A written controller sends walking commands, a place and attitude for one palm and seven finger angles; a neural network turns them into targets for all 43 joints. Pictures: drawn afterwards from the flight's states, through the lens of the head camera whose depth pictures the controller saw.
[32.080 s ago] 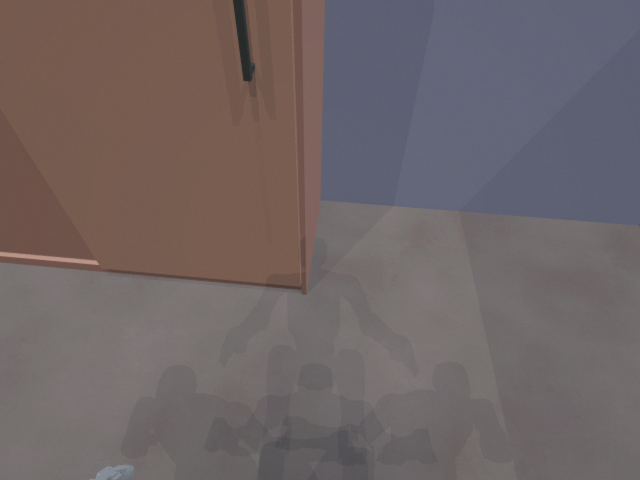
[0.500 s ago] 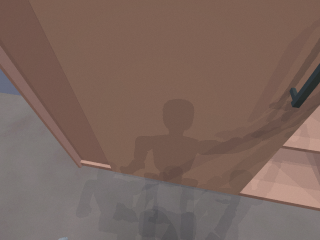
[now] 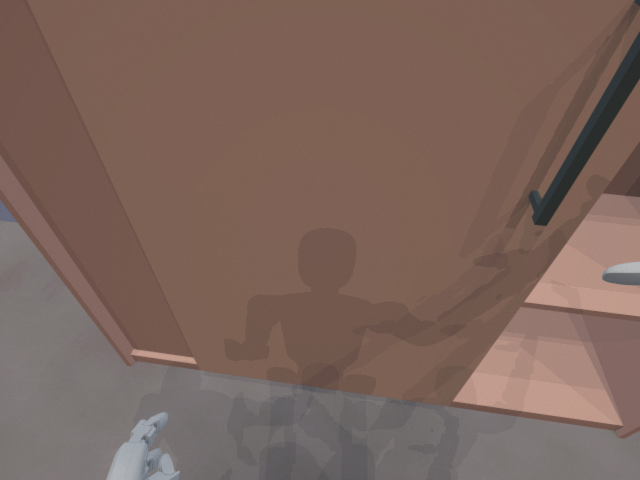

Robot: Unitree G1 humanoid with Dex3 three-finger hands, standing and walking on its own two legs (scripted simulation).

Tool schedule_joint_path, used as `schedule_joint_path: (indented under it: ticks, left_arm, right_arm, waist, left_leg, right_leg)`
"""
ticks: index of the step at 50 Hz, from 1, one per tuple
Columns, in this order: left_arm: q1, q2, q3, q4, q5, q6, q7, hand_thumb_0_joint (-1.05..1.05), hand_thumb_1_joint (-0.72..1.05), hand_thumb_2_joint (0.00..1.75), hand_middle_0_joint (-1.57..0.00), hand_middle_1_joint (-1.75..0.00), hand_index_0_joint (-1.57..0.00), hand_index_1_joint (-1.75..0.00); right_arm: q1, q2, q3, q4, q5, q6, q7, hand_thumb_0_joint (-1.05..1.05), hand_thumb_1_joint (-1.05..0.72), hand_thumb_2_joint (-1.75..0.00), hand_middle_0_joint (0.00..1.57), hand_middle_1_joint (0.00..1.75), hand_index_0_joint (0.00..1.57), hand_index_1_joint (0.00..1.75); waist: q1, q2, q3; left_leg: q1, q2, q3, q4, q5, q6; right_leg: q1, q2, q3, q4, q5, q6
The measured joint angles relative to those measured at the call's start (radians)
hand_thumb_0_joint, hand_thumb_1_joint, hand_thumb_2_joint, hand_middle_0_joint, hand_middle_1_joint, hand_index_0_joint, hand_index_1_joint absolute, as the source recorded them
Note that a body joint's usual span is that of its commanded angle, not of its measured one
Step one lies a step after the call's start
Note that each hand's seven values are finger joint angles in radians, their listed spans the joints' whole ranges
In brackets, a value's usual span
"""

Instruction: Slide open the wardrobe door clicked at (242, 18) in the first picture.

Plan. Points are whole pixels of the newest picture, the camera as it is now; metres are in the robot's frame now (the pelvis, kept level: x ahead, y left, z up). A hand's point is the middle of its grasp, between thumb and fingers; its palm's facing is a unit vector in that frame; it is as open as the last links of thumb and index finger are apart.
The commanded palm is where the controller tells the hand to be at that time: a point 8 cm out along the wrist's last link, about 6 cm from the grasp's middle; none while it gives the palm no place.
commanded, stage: slip the hand off the handle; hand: right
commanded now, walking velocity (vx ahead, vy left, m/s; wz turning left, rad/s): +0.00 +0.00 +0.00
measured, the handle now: (585, 126) +0.47 -0.29 +0.24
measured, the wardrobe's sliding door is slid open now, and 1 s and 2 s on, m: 0.52 0.52 0.52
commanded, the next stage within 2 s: draw the hand back to the body in 0.18 s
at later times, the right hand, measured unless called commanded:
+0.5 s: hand out of the picture +0.28 -0.30 +0.21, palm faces +0.20 +0.98 -0.04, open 14.7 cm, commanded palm +0.22 -0.35 +0.20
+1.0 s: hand out of the picture +0.21 -0.30 +0.18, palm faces +0.53 +0.81 -0.25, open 13.6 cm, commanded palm +0.16 -0.33 +0.19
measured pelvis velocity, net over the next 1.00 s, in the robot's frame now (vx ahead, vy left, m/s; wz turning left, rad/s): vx -0.02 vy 0.00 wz -0.01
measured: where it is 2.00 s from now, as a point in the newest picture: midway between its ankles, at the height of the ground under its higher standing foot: outside the picture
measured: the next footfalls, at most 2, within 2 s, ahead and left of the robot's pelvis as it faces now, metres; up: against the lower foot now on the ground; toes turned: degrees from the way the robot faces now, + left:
none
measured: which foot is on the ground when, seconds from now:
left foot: down 0.00-1.00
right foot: down 0.00-1.00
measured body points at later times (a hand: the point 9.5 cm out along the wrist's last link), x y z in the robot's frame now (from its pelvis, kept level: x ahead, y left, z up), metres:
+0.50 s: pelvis -0.01 +0.01 +0.01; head -0.05 +0.03 +0.45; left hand +0.18 +0.25 -0.07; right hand +0.26 -0.35 +0.21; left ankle -0.04 +0.10 -0.73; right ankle +0.06 -0.09 -0.73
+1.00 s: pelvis -0.02 +0.00 +0.01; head -0.05 +0.01 +0.46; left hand +0.18 +0.22 -0.06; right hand +0.17 -0.34 +0.20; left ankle -0.04 +0.10 -0.73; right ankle +0.06 -0.09 -0.73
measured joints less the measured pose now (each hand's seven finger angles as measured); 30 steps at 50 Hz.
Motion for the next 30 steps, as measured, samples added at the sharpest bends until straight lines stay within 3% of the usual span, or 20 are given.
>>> schedule_joint_path:
  ticks: [8,16,20,25,30]
  left_arm:
    - [-0.054,-0.002,-0.013,-0.012,-0.002,-0.023,0.007,0.01,0.9,0.89,-0.2,-0.3,-0.2,-0.3]
    - [-0.064,-0.01,-0.027,0.007,-0.002,-0.038,0.019,0.01,0.9,0.89,-0.2,-0.3,-0.2,-0.3]
    - [-0.058,-0.005,-0.042,0.024,-0.032,-0.039,0.04,0.01,0.9,0.89,-0.2,-0.3,-0.2,-0.3]
    - [-0.051,0.014,-0.05,-0.004,-0.052,-0.049,0.044,0.01,0.9,0.89,-0.2,-0.3,-0.2,-0.3]
    - [-0.041,0.026,-0.039,-0.048,-0.057,-0.061,0.019,0.01,0.9,0.89,-0.2,-0.3,-0.2,-0.3]
  right_arm:
    - [0.067,0.032,0.024,-0.09,0.017,0.021,0.0,-0.01,0.55,-0.2,0.26,1.15,0.26,1.15]
    - [0.104,0.051,0.034,-0.127,0.028,0.029,-0.003,-0.01,0.56,-0.2,0.26,1.15,0.26,1.15]
    - [0.072,0.033,0.034,-0.081,0.127,0.129,0.112,-0.01,0.56,-0.2,0.26,1.15,0.26,1.15]
    - [0.117,-0.004,0.036,-0.093,0.204,0.225,0.266,-0.01,0.55,-0.2,0.25,1.15,0.25,1.15]
    - [0.202,-0.005,-0.002,-0.154,0.24,0.235,0.28,-0.01,0.55,-0.2,0.26,1.15,0.26,1.15]
  waist:
    - [-0.029,-0.003,0.009]
    - [-0.042,-0.003,0.021]
    - [-0.043,-0.007,0.031]
    - [-0.027,-0.022,0.022]
    - [-0.016,-0.025,-0.001]
  left_leg:
    - [0.041,0.002,0.014,-0.022,0.012,0.005]
    - [0.077,-0.002,0.027,-0.043,0.023,0.012]
    - [0.11,-0.006,0.033,-0.066,0.034,0.015]
    - [0.132,-0.01,0.021,-0.076,0.039,0.014]
    - [0.122,-0.013,0.007,-0.059,0.033,0.013]
  right_leg:
    - [0.04,0.006,0.014,-0.03,0.022,0.004]
    - [0.075,0.007,0.027,-0.058,0.042,0.013]
    - [0.104,0.005,0.034,-0.076,0.053,0.016]
    - [0.13,-0.001,0.024,-0.081,0.051,0.017]
    - [0.126,-0.007,0.01,-0.069,0.042,0.018]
